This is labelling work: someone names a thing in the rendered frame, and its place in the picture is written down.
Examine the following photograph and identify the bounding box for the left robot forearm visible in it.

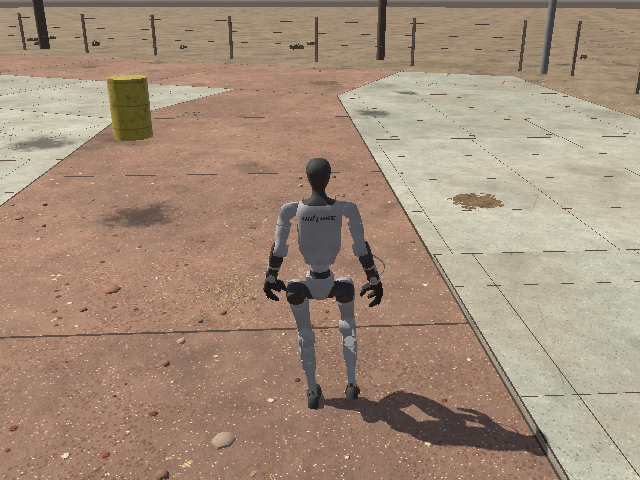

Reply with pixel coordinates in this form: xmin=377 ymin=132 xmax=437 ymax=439
xmin=265 ymin=242 xmax=283 ymax=283

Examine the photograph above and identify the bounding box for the robot shin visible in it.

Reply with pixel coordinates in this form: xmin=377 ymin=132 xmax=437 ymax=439
xmin=298 ymin=331 xmax=317 ymax=396
xmin=342 ymin=319 xmax=357 ymax=387

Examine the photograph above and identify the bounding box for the robot right hand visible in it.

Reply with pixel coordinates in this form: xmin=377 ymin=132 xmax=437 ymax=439
xmin=360 ymin=281 xmax=383 ymax=307

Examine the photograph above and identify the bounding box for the left robot upper arm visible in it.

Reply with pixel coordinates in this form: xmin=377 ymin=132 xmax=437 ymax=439
xmin=273 ymin=202 xmax=298 ymax=257

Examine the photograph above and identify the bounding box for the robot left hand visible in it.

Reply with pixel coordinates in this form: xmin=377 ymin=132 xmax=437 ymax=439
xmin=263 ymin=279 xmax=287 ymax=301

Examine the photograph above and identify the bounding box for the robot right shin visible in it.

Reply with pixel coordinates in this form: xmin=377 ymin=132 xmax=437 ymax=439
xmin=342 ymin=319 xmax=357 ymax=387

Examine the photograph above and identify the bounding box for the right robot forearm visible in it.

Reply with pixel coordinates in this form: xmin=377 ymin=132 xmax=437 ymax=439
xmin=359 ymin=241 xmax=380 ymax=285

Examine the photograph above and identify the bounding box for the robot left shin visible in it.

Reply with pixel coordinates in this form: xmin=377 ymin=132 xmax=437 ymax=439
xmin=298 ymin=331 xmax=317 ymax=396

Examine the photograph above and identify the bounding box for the right robot upper arm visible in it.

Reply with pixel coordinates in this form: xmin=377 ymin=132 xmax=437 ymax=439
xmin=340 ymin=201 xmax=368 ymax=257

